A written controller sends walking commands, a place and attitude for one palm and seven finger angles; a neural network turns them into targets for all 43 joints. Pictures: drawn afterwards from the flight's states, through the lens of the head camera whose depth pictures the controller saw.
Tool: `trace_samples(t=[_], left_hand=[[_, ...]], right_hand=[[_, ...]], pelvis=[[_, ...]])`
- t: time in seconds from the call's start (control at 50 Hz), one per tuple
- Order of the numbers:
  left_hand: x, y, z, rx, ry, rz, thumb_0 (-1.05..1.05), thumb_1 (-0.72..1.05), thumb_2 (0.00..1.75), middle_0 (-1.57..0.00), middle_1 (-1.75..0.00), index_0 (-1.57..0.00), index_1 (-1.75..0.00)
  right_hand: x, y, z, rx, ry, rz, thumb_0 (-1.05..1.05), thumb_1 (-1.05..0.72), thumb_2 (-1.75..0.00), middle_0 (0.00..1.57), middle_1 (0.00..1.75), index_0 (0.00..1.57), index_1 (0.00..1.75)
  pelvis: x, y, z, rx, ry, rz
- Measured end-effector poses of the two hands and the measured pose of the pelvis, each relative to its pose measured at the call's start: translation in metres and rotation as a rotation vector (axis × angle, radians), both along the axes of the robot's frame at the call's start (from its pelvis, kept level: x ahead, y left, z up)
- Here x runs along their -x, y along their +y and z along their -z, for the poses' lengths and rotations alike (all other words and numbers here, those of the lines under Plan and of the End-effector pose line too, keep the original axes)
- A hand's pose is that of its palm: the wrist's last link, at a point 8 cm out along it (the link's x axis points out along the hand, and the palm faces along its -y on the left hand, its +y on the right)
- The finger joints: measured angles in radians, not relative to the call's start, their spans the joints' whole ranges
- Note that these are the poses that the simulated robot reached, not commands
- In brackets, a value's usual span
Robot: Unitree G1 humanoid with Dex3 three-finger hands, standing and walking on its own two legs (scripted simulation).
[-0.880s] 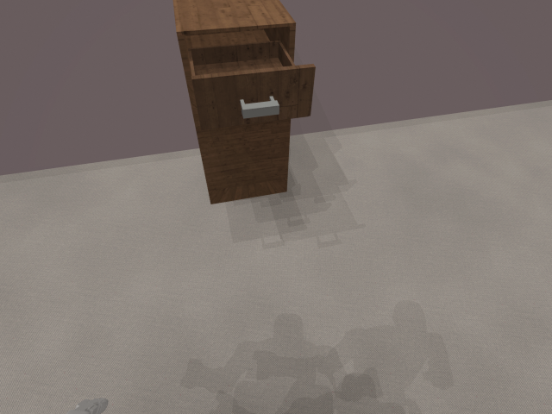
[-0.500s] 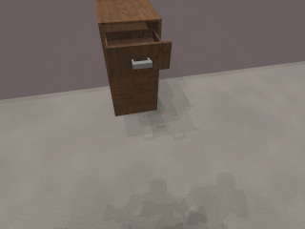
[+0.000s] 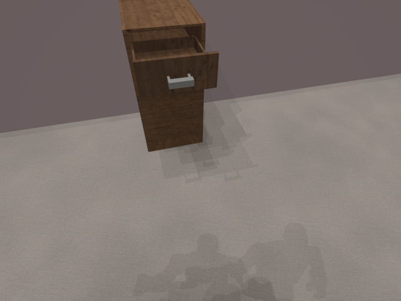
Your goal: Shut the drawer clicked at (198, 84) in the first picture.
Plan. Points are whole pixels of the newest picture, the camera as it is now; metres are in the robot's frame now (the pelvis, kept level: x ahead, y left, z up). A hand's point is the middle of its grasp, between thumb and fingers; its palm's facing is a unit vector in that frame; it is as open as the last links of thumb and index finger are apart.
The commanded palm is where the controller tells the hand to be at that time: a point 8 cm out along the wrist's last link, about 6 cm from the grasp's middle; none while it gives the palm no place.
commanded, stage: look at it before walking up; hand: left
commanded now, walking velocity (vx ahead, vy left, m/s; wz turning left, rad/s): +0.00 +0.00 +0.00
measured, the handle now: (179, 79) +0.92 +0.13 -0.05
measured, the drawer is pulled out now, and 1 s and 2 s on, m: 0.29 0.29 0.29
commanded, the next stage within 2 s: walk to a spot facing it in 0.56 s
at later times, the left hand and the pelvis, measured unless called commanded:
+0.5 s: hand out of the picture +0.07 +0.24 -0.16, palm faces -0.03 -0.94 -0.33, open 7.4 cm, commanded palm none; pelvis +0.00 +0.00 +0.00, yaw +0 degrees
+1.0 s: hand out of the picture +0.08 +0.18 -0.18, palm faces -0.12 -0.97 -0.23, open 7.4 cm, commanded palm none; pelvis +0.05 -0.02 -0.02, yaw -10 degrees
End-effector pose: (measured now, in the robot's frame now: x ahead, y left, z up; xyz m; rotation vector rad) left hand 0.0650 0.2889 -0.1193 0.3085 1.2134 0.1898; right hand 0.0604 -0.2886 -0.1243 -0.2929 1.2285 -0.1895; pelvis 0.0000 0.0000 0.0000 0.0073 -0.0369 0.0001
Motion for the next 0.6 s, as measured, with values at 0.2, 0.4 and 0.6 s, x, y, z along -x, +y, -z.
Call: trace_samples(t=[0.2,0.4,0.6], left_hand=[[-0.0046,-0.0031,-0.0008,0.004,-0.018,0.009,0.0,0.91,0.89,-0.2,-0.3,-0.2,-0.3],[-0.0022,-0.0024,0.0008,0.006,0.001,0.008,0.0,0.91,0.89,-0.2,-0.3,-0.2,-0.3],[-0.0026,-0.0008,0.0003,0.002,0.007,0.003,0.0,0.91,0.89,-0.2,-0.3,-0.2,-0.3]], right_hand=[[-0.0022,0.0004,-0.0009,-0.004,-0.013,-0.001,0.01,-0.91,-0.9,0.2,0.3,0.21,0.3],[-0.0035,-0.0018,-0.0026,0.004,-0.007,0.0,0.01,-0.91,-0.9,0.2,0.3,0.21,0.3],[-0.0083,-0.0021,-0.0033,0.006,-0.008,-0.003,0.01,-0.91,-0.9,0.2,0.3,0.21,0.3]], pelvis=[[0.0015,-0.0009,-0.0003,0.0,0.004,0.002],[-0.0004,-0.0007,-0.0007,0.001,0.007,0.005],[-0.0036,-0.0007,-0.0013,0.001,0.007,0.004]])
